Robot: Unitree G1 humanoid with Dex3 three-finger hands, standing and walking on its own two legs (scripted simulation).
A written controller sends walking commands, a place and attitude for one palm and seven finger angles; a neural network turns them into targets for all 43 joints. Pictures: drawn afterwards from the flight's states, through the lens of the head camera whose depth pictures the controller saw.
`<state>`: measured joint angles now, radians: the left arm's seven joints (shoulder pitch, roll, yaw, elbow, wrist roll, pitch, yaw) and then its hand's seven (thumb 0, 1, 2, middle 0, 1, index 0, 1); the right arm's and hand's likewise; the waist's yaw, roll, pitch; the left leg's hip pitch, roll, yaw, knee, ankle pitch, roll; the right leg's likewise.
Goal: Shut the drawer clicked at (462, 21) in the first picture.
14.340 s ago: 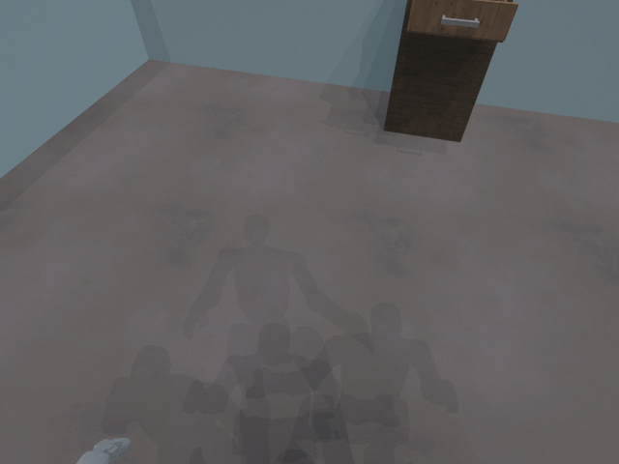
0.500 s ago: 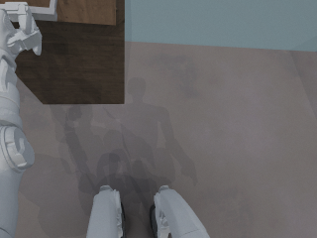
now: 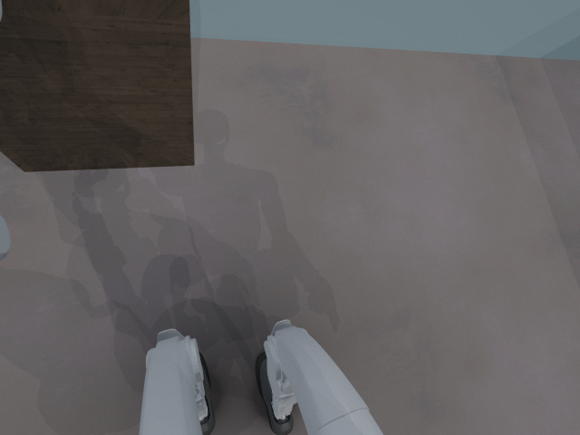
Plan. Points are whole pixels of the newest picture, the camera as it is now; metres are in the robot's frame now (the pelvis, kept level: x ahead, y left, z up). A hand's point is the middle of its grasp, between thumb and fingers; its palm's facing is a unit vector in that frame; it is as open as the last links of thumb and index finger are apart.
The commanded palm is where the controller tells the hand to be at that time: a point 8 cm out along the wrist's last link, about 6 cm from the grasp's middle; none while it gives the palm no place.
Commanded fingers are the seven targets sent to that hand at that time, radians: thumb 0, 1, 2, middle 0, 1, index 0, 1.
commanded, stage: push the drawer shut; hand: left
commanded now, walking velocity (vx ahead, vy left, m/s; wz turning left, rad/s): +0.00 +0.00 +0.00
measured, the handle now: out of the picture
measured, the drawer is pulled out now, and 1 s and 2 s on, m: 0.01 0.00 0.00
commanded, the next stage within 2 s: pull the fist back off the drawer in 0.12 s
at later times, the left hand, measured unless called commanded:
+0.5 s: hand out of the picture +0.62 +0.23 +0.09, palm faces +0.00 -1.00 -0.02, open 3.2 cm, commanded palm +0.62 +0.21 +0.09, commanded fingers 0.00 0.90 0.90 -1.40 -1.60 -1.40 -1.60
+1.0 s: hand out of the picture +0.58 +0.22 +0.09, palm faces +0.01 -1.00 -0.02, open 3.3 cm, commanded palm +0.57 +0.24 +0.09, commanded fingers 0.00 0.90 0.90 -1.40 -1.60 -1.40 -1.60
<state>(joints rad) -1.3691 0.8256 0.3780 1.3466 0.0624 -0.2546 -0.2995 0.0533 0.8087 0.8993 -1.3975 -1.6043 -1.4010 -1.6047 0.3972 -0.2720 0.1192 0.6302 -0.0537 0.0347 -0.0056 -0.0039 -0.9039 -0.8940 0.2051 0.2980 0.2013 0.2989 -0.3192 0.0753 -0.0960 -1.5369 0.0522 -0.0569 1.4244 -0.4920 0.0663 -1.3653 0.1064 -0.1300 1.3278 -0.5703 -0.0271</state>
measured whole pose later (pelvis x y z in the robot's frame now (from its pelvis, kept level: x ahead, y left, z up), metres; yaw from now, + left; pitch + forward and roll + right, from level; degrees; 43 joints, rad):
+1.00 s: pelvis +0.02 +0.00 +0.03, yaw +2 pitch +31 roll -8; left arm -1.11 0.64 0.40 1.22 -0.02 -0.32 -0.28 0.02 0.90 0.90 -1.40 -1.60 -1.40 -1.60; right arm 0.37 -0.28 0.06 0.62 -0.04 0.04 0.03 0.00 -0.90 -0.89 0.20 0.30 0.20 0.30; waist -0.24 0.07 -0.12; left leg -1.38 0.04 -0.04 1.32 -0.50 0.06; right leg -1.21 0.10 -0.10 1.23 -0.58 -0.03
